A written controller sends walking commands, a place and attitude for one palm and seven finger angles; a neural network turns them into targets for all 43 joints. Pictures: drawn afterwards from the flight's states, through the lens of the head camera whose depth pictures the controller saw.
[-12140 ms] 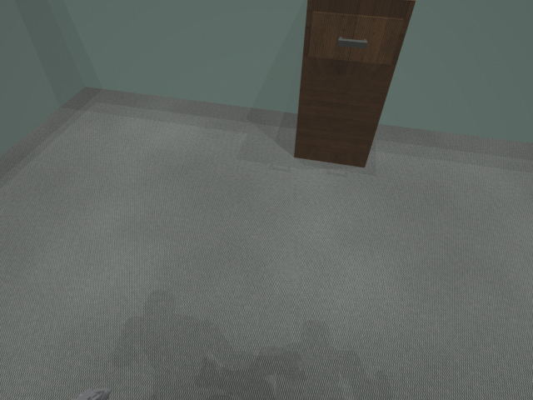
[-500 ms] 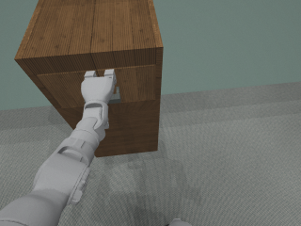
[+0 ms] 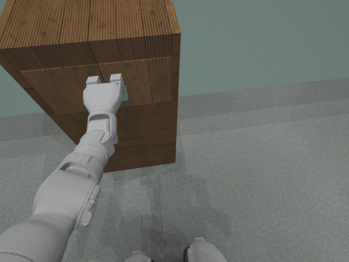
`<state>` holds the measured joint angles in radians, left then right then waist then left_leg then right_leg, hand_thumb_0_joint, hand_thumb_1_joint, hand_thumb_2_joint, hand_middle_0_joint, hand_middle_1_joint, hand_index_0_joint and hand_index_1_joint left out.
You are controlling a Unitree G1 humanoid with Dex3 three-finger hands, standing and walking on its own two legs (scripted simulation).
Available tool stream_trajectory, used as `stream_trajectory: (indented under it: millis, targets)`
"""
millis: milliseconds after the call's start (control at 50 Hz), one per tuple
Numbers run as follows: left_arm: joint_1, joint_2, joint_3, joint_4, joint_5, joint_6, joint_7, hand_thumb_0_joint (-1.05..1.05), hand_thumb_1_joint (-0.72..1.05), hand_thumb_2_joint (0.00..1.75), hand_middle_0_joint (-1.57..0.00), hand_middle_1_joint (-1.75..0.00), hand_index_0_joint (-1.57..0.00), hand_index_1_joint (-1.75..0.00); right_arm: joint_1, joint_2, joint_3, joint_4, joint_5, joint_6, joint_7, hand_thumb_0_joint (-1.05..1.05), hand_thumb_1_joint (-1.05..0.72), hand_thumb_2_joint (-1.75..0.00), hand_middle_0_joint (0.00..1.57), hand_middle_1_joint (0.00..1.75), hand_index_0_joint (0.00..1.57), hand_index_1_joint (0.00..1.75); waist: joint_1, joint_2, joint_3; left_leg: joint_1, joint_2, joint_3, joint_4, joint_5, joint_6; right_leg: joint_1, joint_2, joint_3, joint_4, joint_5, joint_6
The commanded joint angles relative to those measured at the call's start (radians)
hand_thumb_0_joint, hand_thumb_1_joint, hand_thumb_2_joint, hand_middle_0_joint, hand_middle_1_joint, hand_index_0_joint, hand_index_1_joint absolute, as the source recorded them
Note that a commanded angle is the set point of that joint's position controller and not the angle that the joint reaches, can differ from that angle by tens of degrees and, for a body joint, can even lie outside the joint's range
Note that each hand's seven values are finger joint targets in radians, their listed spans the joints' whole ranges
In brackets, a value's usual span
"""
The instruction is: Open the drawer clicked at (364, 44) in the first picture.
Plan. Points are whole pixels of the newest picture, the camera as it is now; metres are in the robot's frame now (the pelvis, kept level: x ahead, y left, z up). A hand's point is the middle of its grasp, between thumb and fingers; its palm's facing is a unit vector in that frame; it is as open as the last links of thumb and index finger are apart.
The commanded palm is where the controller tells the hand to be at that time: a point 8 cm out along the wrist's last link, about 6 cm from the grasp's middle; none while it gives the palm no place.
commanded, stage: lower the fingers behind the handle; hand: left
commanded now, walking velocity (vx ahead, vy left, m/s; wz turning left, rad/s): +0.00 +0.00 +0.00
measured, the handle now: (107, 96) +0.56 +0.13 -0.02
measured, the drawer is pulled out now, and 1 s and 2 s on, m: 0.00 0.00 0.00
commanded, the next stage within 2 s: close the thumb around the handle in 1.00 s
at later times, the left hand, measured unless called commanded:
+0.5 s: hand (111, 111) +0.50 +0.12 -0.02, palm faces +0.00 -0.02 -1.00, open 13.9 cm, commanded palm +0.48 +0.12 +0.01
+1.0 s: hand (108, 117) +0.50 +0.13 -0.04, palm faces -0.05 -0.02 -1.00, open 13.9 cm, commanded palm +0.48 +0.13 +0.00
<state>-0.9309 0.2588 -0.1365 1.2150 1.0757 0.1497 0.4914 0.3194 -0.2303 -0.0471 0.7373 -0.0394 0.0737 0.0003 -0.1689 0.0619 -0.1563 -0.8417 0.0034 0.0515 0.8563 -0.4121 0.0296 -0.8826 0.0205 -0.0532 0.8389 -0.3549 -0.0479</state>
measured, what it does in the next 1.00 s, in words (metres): stands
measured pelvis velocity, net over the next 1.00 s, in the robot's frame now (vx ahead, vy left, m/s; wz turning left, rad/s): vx -0.02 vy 0.01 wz -0.01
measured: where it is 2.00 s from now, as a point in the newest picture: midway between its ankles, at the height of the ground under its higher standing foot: outside the picture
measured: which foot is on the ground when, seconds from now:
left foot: down 0.00-1.00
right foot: down 0.00-1.00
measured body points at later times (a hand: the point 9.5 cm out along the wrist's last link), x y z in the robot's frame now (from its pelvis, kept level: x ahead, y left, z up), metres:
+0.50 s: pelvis -0.01 +0.01 -0.02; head +0.11 +0.00 +0.41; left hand +0.49 +0.11 +0.04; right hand -0.01 -0.25 -0.15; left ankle -0.02 +0.10 -0.69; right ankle +0.01 -0.09 -0.69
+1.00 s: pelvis -0.02 +0.01 -0.03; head +0.12 +0.01 +0.39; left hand +0.50 +0.13 +0.01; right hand -0.03 -0.25 -0.16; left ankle -0.02 +0.10 -0.69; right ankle +0.01 -0.09 -0.69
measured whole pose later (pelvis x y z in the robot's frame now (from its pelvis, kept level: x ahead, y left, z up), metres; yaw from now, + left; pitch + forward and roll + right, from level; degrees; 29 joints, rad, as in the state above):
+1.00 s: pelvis -0.02 +0.01 -0.03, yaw +0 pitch +27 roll -1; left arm -1.01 0.33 -0.14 1.24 1.07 0.12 0.47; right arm 0.35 -0.23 -0.02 0.71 -0.04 0.02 0.00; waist -0.20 0.07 -0.18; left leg -1.07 0.01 0.05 1.06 -0.46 0.05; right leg -1.10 0.02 -0.06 1.01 -0.39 -0.03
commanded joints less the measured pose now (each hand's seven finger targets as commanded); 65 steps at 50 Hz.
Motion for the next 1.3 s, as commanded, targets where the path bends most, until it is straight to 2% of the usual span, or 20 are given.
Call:
stream_trajectory:
  millis: [0, 40, 80, 200, 260, 320, 360, 500, 620, 680, 720, 820, 840, 880, 920, 980, 1080, 1160, 1200, 1280]
  targets:
    - [-0.474, 0.15, 0.009, -0.169, 0.013, -0.015, 0.046, 0.0, -0.5, 0.3, -0.3, -1.2, -0.3, -1.2, 0.144, -0.146, -0.046, -0.052, -0.006, -0.024, -0.01, 0.0, -0.9, -0.9, 0.2, 0.3, 0.2, 0.3, -0.039, -0.03, -0.455, 0.17, -0.032, -0.041, -0.028, 0.304, 0.023, 0.277, 0.015, 0.055, -0.067, 0.329, 0.017]
    - [-0.463, 0.189, 0.045, -0.171, 0.009, -0.023, 0.049, 0.0, -0.5, 0.3, -0.3, -1.2, -0.3, -1.2, 0.149, -0.148, -0.046, -0.053, -0.008, -0.026, -0.008, 0.0, -0.9, -0.9, 0.2, 0.3, 0.2, 0.3, -0.025, -0.037, -0.506, 0.165, -0.034, -0.045, -0.013, 0.327, 0.023, 0.296, 0.015, 0.055, -0.048, 0.351, 0.014]
    - [-0.466, 0.181, 0.037, -0.176, 0.014, -0.028, 0.054, 0.0, -0.5, 0.3, -0.3, -1.2, -0.3, -1.2, 0.161, -0.148, -0.048, -0.051, -0.01, -0.029, -0.003, 0.0, -0.9, -0.9, 0.2, 0.3, 0.2, 0.3, -0.027, -0.018, -0.509, 0.156, -0.031, -0.044, -0.003, 0.33, 0.022, 0.279, 0.015, 0.055, -0.036, 0.353, 0.016]
    - [-0.428, 0.149, 0.017, -0.124, 0.018, 0.004, 0.065, 0.0, -0.5, 0.3, -0.3, -1.2, -0.3, -1.2, 0.163, -0.15, -0.046, -0.046, -0.008, -0.025, 0.008, 0.0, -0.9, -0.9, 0.2, 0.3, 0.2, 0.3, -0.034, -0.038, -0.458, 0.117, -0.028, -0.042, 0.006, 0.309, 0.02, 0.248, 0.018, 0.048, -0.03, 0.334, 0.016]
    - [-0.428, 0.187, 0.043, -0.119, 0.017, 0.017, 0.065, 0.0, -0.5, 0.3, -0.3, -1.2, -0.3, -1.2, 0.164, -0.155, -0.044, -0.045, -0.008, -0.022, 0.009, 0.0, -0.9, -0.9, 0.2, 0.3, 0.2, 0.3, -0.03, -0.033, -0.475, 0.107, -0.028, -0.04, 0.016, 0.306, 0.021, 0.249, 0.017, 0.052, -0.021, 0.335, 0.016]
    - [-0.401, 0.17, 0.031, -0.077, 0.016, 0.033, 0.06, 0.0, -0.5, 0.3, -0.3, -1.2, -0.3, -1.2, 0.159, -0.157, -0.04, -0.047, -0.005, -0.022, 0.01, 0.0, -0.9, -0.9, 0.2, 0.3, 0.2, 0.3, -0.033, -0.051, -0.426, 0.077, -0.028, -0.041, 0.014, 0.269, 0.021, 0.223, 0.019, 0.047, -0.02, 0.293, 0.016]
    - [-0.401, 0.165, 0.026, -0.072, 0.013, 0.034, 0.055, 0.0, -0.5, 0.3, -0.3, -1.2, -0.3, -1.2, 0.158, -0.156, -0.039, -0.051, -0.005, -0.024, 0.009, 0.0, -0.9, -0.9, 0.2, 0.3, 0.2, 0.3, -0.03, -0.037, -0.44, 0.075, -0.03, -0.04, 0.022, 0.262, 0.021, 0.214, 0.018, 0.048, -0.014, 0.285, 0.014]
    - [-0.401, 0.137, 0.0, -0.031, 0.015, 0.044, 0.048, 0.0, -0.5, 0.3, -0.3, -1.2, -0.3, -1.2, 0.154, -0.159, -0.034, -0.059, -0.005, -0.029, 0.008, 0.0, -0.9, -0.9, 0.2, 0.3, 0.2, 0.3, -0.05, -0.049, -0.407, 0.034, -0.026, -0.043, 0.048, 0.222, 0.023, 0.15, 0.019, 0.043, 0.008, 0.234, 0.015]
    - [-0.414, 0.157, 0.002, -0.028, 0.017, 0.06, 0.044, 0.0, -0.5, 0.3, -0.3, -1.2, -0.3, -1.2, 0.148, -0.162, -0.028, -0.073, -0.001, -0.031, 0.006, 0.0, -0.9, -0.9, 0.2, 0.3, 0.2, 0.3, -0.044, -0.018, -0.425, 0.006, -0.029, -0.042, 0.065, 0.19, 0.021, 0.133, 0.018, 0.045, 0.027, 0.199, 0.013]
    - [-0.434, 0.169, 0.002, -0.013, 0.009, 0.073, 0.04, 0.0, -0.5, 0.3, -0.3, -1.2, -0.3, -1.2, 0.149, -0.165, -0.025, -0.073, 0.001, -0.03, 0.002, 0.0, -0.9, -0.9, 0.2, 0.3, 0.2, 0.3, -0.061, -0.049, -0.412, -0.017, -0.027, -0.046, 0.067, 0.159, 0.025, 0.128, 0.019, 0.045, 0.024, 0.17, 0.018]
    - [-0.435, 0.217, 0.031, -0.005, 0.003, 0.079, 0.037, 0.0, -0.5, 0.3, -0.3, -1.2, -0.3, -1.2, 0.146, -0.17, -0.018, -0.076, 0.004, -0.03, -0.002, 0.0, -0.9, -0.9, 0.2, 0.3, 0.2, 0.3, -0.052, -0.06, -0.405, -0.05, -0.031, -0.04, 0.064, 0.128, 0.026, 0.148, 0.016, 0.052, 0.018, 0.149, 0.02]
    - [-0.461, 0.191, -0.003, -0.002, 0.0, 0.074, 0.011, 0.0, -0.5, 0.3, -0.3, -1.2, -0.3, -1.2, 0.151, -0.169, -0.015, -0.082, 0.009, -0.037, -0.007, 0.0, -0.9, -0.9, 0.2, 0.3, 0.2, 0.3, -0.068, -0.046, -0.392, -0.044, -0.026, -0.046, 0.062, 0.105, 0.028, 0.114, 0.018, 0.047, 0.017, 0.114, 0.021]
    - [-0.493, 0.2, 0.005, -0.035, -0.006, 0.054, 0.003, 0.0, -0.5, 0.3, -0.3, -1.2, -0.3, -1.2, 0.154, -0.167, -0.016, -0.086, 0.009, -0.042, -0.01, 0.0, -0.9, -0.9, 0.2, 0.3, 0.2, 0.3, -0.071, -0.056, -0.419, -0.035, -0.025, -0.053, 0.067, 0.114, 0.028, 0.123, 0.017, 0.048, 0.024, 0.123, 0.021]
    - [-0.542, 0.177, -0.01, -0.137, -0.014, -0.011, -0.01, 0.0, -0.5, 0.3, -0.3, -1.2, -0.3, -1.2, 0.168, -0.162, -0.026, -0.091, 0.004, -0.061, -0.01, 0.0, -0.9, -0.9, 0.2, 0.3, 0.2, 0.3, -0.071, 0.008, -0.509, 0.023, -0.021, -0.064, 0.083, 0.141, 0.028, 0.107, 0.016, 0.051, 0.037, 0.139, 0.019]
    - [-0.564, 0.219, 0.026, -0.203, 0.002, -0.072, -0.001, 0.0, -0.5, 0.3, -0.3, -1.2, -0.3, -1.2, 0.186, -0.161, -0.034, -0.081, -0.003, -0.075, -0.011, 0.0, -0.9, -0.9, 0.2, 0.3, 0.2, 0.3, -0.066, 0.029, -0.56, 0.065, -0.015, -0.081, 0.101, 0.184, 0.027, 0.088, 0.018, 0.047, 0.06, 0.16, 0.016]
    - [-0.492, 0.182, 0.018, -0.134, 0.015, -0.065, 0.037, 0.0, -0.5, 0.3, -0.3, -1.2, -0.3, -1.2, 0.2, -0.161, -0.036, -0.056, -0.007, -0.076, -0.002, 0.0, -0.9, -0.9, 0.2, 0.3, 0.2, 0.3, -0.063, 0.024, -0.489, 0.067, -0.01, -0.093, 0.1, 0.223, 0.019, 0.036, 0.024, 0.027, 0.064, 0.16, 0.013]
    - [-0.561, 0.128, -0.011, -0.164, 0.018, -0.03, 0.088, 0.0, -0.5, 0.3, -0.3, -1.2, -0.3, -1.2, 0.204, -0.161, -0.049, -0.03, -0.015, -0.062, 0.019, 0.0, -0.9, -0.9, 0.2, 0.3, 0.2, 0.3, -0.079, 0.06, -0.541, 0.158, -0.001, -0.112, 0.106, 0.302, 0.007, 0.004, 0.028, 0.015, 0.063, 0.189, 0.012]
    - [-0.558, 0.124, -0.011, -0.156, 0.007, 0.01, 0.09, 0.0, -0.28, 0.4, -0.32, -1.22, -0.32, -1.22, 0.201, -0.16, -0.046, -0.025, -0.018, -0.044, 0.026, 0.0, -0.9, -0.9, 0.2, 0.3, 0.2, 0.3, -0.07, 0.072, -0.555, 0.173, -0.004, -0.105, 0.095, 0.341, 0.005, 0.046, 0.03, 0.015, 0.055, 0.232, 0.011]
    - [-0.514, 0.155, 0.018, -0.149, 0.005, 0.018, 0.08, 0.0, -0.16, 0.44, -0.32, -1.24, -0.32, -1.24, 0.2, -0.159, -0.045, -0.027, -0.017, -0.035, 0.025, 0.0, -0.9, -0.9, 0.2, 0.3, 0.2, 0.3, -0.056, 0.055, -0.557, 0.169, -0.007, -0.095, 0.091, 0.358, 0.007, 0.091, 0.03, 0.019, 0.049, 0.267, 0.01]
    - [-0.458, 0.145, 0.013, -0.155, 0.004, 0.006, 0.064, 0.0, 0.06, 0.54, -0.34, -1.26, -0.34, -1.26, 0.19, -0.152, -0.04, -0.038, -0.015, -0.03, 0.019, 0.0, -0.9, -0.9, 0.2, 0.3, 0.2, 0.3, -0.047, 0.01, -0.52, 0.118, -0.014, -0.076, 0.08, 0.343, 0.015, 0.157, 0.028, 0.031, 0.038, 0.318, 0.013]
